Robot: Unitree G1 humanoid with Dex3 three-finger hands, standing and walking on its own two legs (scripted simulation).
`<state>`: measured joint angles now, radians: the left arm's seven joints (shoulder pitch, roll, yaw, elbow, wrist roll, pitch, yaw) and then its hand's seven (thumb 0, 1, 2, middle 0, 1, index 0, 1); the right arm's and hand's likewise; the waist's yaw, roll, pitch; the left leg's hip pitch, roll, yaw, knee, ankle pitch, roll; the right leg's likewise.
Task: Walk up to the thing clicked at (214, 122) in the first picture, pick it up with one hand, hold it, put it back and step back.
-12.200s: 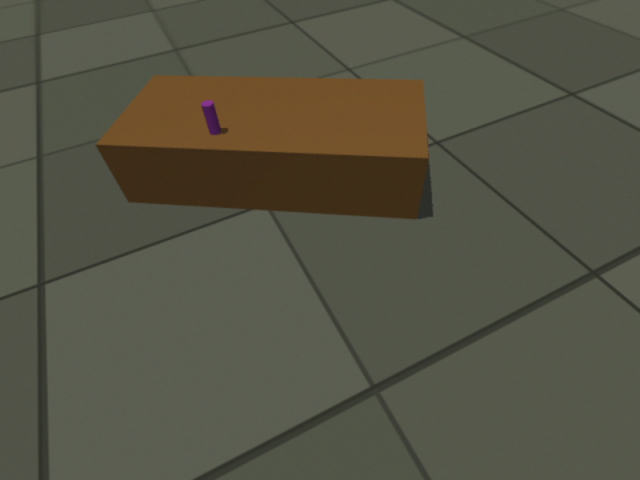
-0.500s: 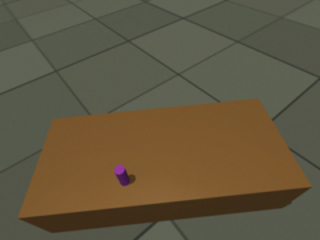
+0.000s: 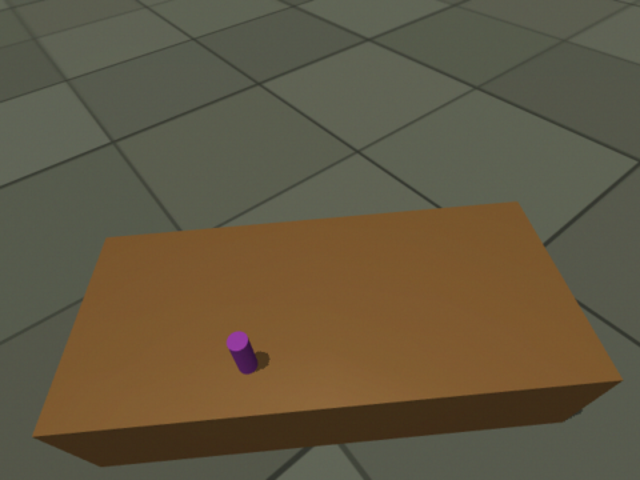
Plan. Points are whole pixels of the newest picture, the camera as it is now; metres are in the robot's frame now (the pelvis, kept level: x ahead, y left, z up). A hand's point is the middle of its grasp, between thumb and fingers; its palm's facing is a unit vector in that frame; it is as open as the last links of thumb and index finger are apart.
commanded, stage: stand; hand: left
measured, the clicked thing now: (243, 353) +0.47 +0.23 -0.39
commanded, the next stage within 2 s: go down in 1.74 s
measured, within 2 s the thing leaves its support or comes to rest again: neither
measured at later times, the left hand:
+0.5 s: hand out of the picture +0.08 +0.25 -0.15, palm faces -0.05 -0.94 -0.35, open 7.4 cm
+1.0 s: hand out of the picture +0.08 +0.24 -0.15, palm faces -0.05 -0.94 -0.35, open 7.4 cm
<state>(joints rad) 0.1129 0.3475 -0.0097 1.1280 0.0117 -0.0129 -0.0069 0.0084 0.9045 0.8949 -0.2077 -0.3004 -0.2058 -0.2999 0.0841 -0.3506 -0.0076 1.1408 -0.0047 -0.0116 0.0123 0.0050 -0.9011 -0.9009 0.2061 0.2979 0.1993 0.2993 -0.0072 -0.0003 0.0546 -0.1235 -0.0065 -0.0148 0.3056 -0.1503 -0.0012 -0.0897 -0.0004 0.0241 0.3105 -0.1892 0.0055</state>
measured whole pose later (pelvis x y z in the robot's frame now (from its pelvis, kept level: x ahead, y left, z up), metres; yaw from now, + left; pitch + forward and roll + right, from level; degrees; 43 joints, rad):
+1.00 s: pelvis +0.01 -0.01 +0.00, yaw +0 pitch -2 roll +0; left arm 0.12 0.35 -0.01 1.11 0.01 -0.01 0.00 0.01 0.90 0.89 -0.21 -0.30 -0.21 -0.30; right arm 0.11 -0.36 0.00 1.13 0.00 -0.01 0.01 0.01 -0.90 -0.90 0.21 0.30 0.20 0.30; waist -0.01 0.01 0.05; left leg -0.11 0.01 -0.02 0.31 -0.16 -0.02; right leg -0.07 0.02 0.02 0.31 -0.20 -0.01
